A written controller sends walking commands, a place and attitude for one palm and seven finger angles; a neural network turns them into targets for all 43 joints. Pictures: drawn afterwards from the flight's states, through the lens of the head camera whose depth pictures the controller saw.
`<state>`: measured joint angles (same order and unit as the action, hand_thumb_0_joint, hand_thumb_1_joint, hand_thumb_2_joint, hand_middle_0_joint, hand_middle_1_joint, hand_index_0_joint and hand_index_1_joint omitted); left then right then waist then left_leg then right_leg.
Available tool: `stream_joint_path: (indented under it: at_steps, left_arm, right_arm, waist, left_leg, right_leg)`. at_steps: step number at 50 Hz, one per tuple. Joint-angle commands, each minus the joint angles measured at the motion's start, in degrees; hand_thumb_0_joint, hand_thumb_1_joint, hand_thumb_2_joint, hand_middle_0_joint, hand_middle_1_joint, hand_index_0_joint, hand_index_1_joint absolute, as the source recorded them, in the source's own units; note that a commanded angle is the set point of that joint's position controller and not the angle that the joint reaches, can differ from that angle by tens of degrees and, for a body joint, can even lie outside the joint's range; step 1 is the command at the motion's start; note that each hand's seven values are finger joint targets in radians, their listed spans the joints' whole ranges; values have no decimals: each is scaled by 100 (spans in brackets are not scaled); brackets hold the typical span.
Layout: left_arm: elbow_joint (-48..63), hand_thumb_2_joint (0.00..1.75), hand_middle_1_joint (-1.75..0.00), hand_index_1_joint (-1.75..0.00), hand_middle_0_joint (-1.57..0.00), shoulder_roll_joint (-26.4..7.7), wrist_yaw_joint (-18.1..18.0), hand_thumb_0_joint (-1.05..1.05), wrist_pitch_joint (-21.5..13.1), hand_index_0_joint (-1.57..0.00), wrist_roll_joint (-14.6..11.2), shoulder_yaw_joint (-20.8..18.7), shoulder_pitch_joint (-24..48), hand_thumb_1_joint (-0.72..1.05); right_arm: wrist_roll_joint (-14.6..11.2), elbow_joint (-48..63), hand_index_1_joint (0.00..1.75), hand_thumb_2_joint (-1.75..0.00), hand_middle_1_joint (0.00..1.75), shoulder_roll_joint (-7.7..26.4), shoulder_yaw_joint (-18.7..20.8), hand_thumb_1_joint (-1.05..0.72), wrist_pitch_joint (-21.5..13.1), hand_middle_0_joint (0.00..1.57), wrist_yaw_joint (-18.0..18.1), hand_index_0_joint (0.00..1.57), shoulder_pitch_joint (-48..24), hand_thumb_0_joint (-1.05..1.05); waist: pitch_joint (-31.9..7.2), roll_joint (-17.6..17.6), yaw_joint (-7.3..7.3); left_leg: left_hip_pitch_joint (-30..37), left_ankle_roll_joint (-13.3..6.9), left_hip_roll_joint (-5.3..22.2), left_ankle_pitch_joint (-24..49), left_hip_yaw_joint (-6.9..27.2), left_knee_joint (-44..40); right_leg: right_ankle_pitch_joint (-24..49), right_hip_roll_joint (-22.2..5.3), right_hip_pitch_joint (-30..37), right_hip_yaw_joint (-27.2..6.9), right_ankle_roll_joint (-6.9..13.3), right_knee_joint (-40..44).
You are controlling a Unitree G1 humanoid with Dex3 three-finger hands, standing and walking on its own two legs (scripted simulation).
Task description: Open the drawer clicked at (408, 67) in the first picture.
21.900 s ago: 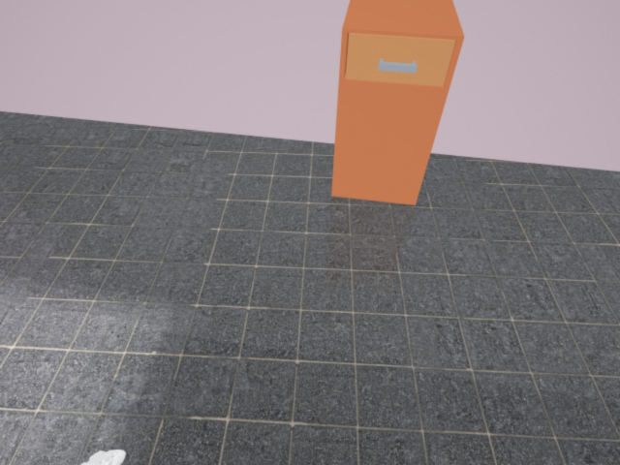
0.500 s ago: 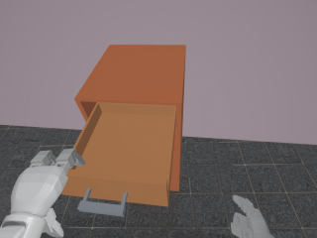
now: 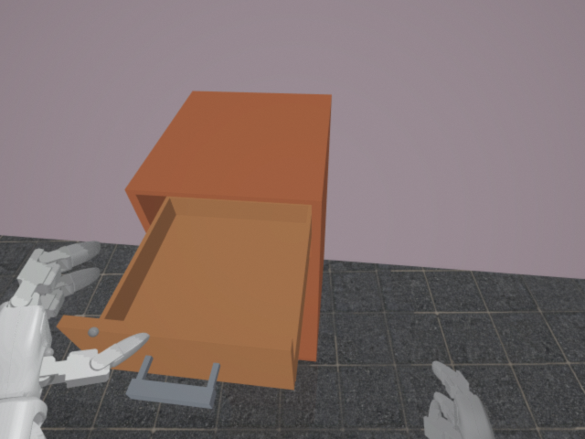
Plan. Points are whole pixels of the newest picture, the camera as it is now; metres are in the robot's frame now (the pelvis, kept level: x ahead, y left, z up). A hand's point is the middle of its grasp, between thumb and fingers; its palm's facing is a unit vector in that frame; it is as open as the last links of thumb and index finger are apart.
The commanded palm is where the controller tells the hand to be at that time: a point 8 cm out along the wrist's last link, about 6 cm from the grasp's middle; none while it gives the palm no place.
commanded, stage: draw the hand back to the body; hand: left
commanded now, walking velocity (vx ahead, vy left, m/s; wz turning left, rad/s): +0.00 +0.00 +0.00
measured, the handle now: (176, 379) +0.22 +0.22 -0.10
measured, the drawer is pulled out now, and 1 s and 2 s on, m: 0.30 0.30 0.30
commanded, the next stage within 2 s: step back with the hand held close in 0.52 s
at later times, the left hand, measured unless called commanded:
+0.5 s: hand (83, 341) +0.17 +0.23 +0.15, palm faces +0.39 -0.82 -0.41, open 7.7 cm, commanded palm +0.12 +0.27 +0.17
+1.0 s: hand (74, 343) +0.17 +0.24 +0.14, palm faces +0.26 -0.81 -0.52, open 7.4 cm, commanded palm +0.10 +0.29 +0.17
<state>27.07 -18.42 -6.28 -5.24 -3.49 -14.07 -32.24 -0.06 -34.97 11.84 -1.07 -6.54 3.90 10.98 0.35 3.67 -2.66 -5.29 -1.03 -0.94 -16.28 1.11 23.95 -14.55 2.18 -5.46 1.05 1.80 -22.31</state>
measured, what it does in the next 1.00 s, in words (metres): stands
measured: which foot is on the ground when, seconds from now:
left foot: down 0.00-1.00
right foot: down 0.00-1.00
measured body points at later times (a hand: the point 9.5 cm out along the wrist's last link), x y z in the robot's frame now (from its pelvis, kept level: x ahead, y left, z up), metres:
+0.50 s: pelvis -0.01 -0.01 +0.00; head -0.03 -0.04 +0.45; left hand +0.14 +0.27 +0.18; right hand +0.18 -0.23 -0.08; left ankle -0.04 +0.11 -0.74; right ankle -0.03 -0.10 -0.74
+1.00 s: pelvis -0.03 +0.01 +0.00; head +0.02 +0.01 +0.45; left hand +0.15 +0.29 +0.17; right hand +0.15 -0.24 -0.09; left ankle -0.04 +0.11 -0.74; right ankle -0.03 -0.10 -0.74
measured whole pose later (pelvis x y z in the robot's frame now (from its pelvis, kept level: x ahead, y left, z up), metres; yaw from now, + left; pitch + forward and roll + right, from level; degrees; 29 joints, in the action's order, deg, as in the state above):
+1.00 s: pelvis -0.03 +0.01 +0.00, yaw -1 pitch +3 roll -1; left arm 32.2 -23.0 -6.8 -10.3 -2.2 -20.1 -37.7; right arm -0.8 -31.5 12.9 2.5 -0.3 3.5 9.2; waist 2.3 1.0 0.5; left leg -14.3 -1.8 -1.6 -13.6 0.2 25.2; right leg -11.6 1.5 -14.6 0.4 0.8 -23.6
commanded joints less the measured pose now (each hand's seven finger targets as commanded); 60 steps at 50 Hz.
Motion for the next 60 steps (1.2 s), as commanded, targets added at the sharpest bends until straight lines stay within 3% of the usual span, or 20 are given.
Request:
stream_joint_path:
  at_steps: [1, 4, 6, 8, 11, 14, 16, 22, 25, 29, 31, 32, 34, 37, 40, 44, 50, 55, 56, 60]
  left_arm:
    - [1150, 68, -64, -64, -24, -914, -95, 0, -408, -24, -7, -790, 250, 37]
    - [1222, 72, -57, -57, -23, -900, -98, 0, -417, -23, -31, -779, 328, 48]
    - [1195, 75, -52, -52, -22, -999, -115, 0, -440, -22, -14, -893, 410, 55]
    - [1024, 78, -48, -48, -22, -933, -103, 0, -435, -22, -52, -892, 324, 62]
    - [1088, 82, -41, -41, -21, -994, -102, 0, -460, -21, -43, -921, 523, 73]
    - [979, 87, -34, -34, -21, -890, -93, 0, -470, -21, -59, -849, 406, 83]
    - [986, 90, -30, -30, -20, -956, -93, 0, -491, -20, -48, -883, 467, 90]
    - [1021, 90, -30, -30, -20, -952, -100, 0, -498, -20, -56, -880, 439, 90]
    - [1055, 90, -30, -30, -20, -976, -104, 0, -504, -20, -32, -896, 518, 90]
    - [1027, 90, -30, -30, -20, -971, -112, 0, -534, -20, -48, -918, 404, 90]
    - [927, 90, -30, -30, -20, -965, -107, 0, -529, -20, -37, -915, 405, 90]
    - [1587, 90, -30, -30, -20, -1817, -175, 0, -796, -20, -12, -1781, 1230, 90]
    - [713, 90, -30, -30, -20, -1067, -79, 0, -814, -20, 77, -1266, 263, 90]
    - [962, 90, -30, -30, -20, -976, -62, 0, -912, -20, 114, -1158, -142, 90]
    - [1341, 90, -30, -30, -20, -1103, -109, 0, -935, -20, 116, -1205, -288, 90]
    - [1531, 90, -30, -30, -20, -1260, -200, 0, -932, -20, 107, -1398, -547, 90]
    - [1849, 90, -30, -30, -20, -1396, -250, 0, -886, -20, 85, -1559, -802, 90]
    - [1854, 90, -30, -30, -20, -1292, -280, 0, -842, -20, 93, -1544, -804, 90]
    - [1882, 90, -30, -30, -20, -1201, -289, 0, -838, -20, 97, -1463, -781, 90]
    - [1944, 90, -30, -30, -20, -1269, -336, 0, -838, -20, 135, -1545, -598, 90]
  right_arm:
    - [-19, 906, 30, -90, 30, 549, 204, -90, -296, 20, 40, 20, -754, 0]
    - [-37, 947, 30, -90, 30, 537, 206, -90, -286, 20, 52, 20, -786, 0]
    - [-23, 907, 30, -90, 30, 551, 209, -90, -296, 20, 67, 20, -790, 0]
    - [-29, 901, 30, -90, 30, 549, 226, -90, -272, 20, 71, 20, -818, 0]
    - [-37, 897, 30, -90, 30, 561, 215, -90, -279, 20, 74, 20, -830, 0]
    - [-41, 920, 30, -90, 30, 543, 228, -90, -280, 20, 70, 20, -847, 0]
    - [-29, 889, 30, -90, 30, 557, 229, -90, -298, 20, 61, 20, -842, 0]
    - [-42, 918, 30, -90, 30, 535, 238, -90, -315, 20, 72, 20, -883, 0]
    - [-47, 902, 30, -90, 30, 545, 237, -90, -326, 20, 75, 20, -901, 0]
    - [-40, 904, 30, -90, 30, 538, 247, -90, -338, 20, 71, 20, -859, 0]
    - [-28, 848, 30, -90, 30, 557, 249, -90, -337, 20, 62, 20, -857, 0]
    - [-94, 1124, 30, -90, 30, 698, 249, -90, -209, 20, 27, 20, -749, 0]
    - [-60, 991, 30, -90, 30, 614, 327, -90, -57, 20, -30, 20, -735, 0]
    - [-53, 1074, 30, -90, 30, 676, 405, -90, 71, 20, -83, 20, -737, 0]
    - [-69, 1154, 30, -90, 30, 740, 451, -90, 161, 20, -79, 20, -743, 0]
    - [-93, 1255, 30, -90, 30, 705, 510, -90, 270, 20, -46, 20, -712, 0]
    - [-74, 1326, 30, -90, 30, 713, 527, -90, 308, 20, -2, 20, -730, 0]
    - [-16, 1306, 30, -90, 30, 725, 504, -90, 222, 20, -12, 20, -699, 0]
    - [-6, 1311, 30, -90, 30, 686, 486, -90, 200, 20, -9, 20, -646, 0]
    - [15, 1290, 30, -90, 30, 759, 477, -90, 118, 20, 18, 20, -596, 0]
  waist:
    - [-522, 51, -47]
    - [-455, -86, -35]
    - [-448, 88, -45]
    - [-374, -255, -54]
    - [-240, 79, -38]
    - [-258, -186, -47]
    - [-276, -12, -49]
    - [-266, -189, -53]
    - [-127, 94, -52]
    - [-376, -88, -72]
    - [-228, -40, -56]
    - [475, -197, 107]
    - [204, -808, 163]
    - [-386, -453, 180]
    - [-769, -126, 206]
    - [-1063, -325, 224]
    - [-1217, 242, 208]
    - [-842, 398, 200]
    - [-784, 258, 224]
    - [-663, 76, 251]
  left_leg:
    - [124, -3, 219, 2023, -105, -173]
    - [113, -15, 240, 1898, -76, -212]
    - [166, -23, 195, 1782, -126, -222]
    - [154, -56, 206, 1745, -116, -233]
    - [151, -39, 182, 1542, -127, -266]
    - [130, -67, 202, 1496, -100, -285]
    - [157, -57, 169, 1455, -134, -295]
    - [140, -65, 189, 1415, -114, -313]
    - [138, -40, 176, 1348, -124, -327]
    - [170, -65, 175, 1456, -113, -326]
    - [173, -45, 159, 1401, -122, -354]
    - [-382, -126, 205, 855, 124, -208]
    - [-270, -155, 199, 794, 141, 40]
    - [-276, -163, 237, 1127, 62, 45]
    - [-303, -147, 319, 1594, 69, -5]
    - [-469, -138, 446, 2292, 198, 27]
    - [-677, -116, 675, 3061, 370, 5]
    - [-1555, -273, 996, 2100, 596, -371]
    - [-1721, -302, 1038, 1913, 642, -382]
    - [-2392, -338, 906, 614, 603, -162]
  right_leg:
    - [1755, -325, 90, 64, -26, 284]
    - [1608, -328, 57, 57, -40, 288]
    - [1533, -324, 18, 37, -39, 398]
    - [1525, -314, -14, 29, -58, 415]
    - [1279, -321, -98, -17, -51, 518]
    - [1207, -323, -54, -16, -62, 481]
    - [1179, -328, -62, -26, -65, 554]
    - [1124, -325, -52, -48, -78, 546]
    - [998, -300, -158, -79, -54, 644]
    - [1143, -327, 28, -53, -76, 530]
    - [1075, -301, -72, -38, -69, 620]
    - [1114, -574, -761, -804, -46, 952]
    - [990, -728, -800, -826, -57, 986]
    - [1486, -792, -475, -702, -86, 699]
    - [1999, -756, -303, -581, -106, 383]
    - [2388, -687, -98, -343, -155, 4]
    - [2363, -530, -105, -197, -151, -531]
    - [1004, -400, -182, -192, -166, -1055]
    - [842, -390, -150, -192, -170, -1130]
    - [1104, -498, 16, -527, -104, -947]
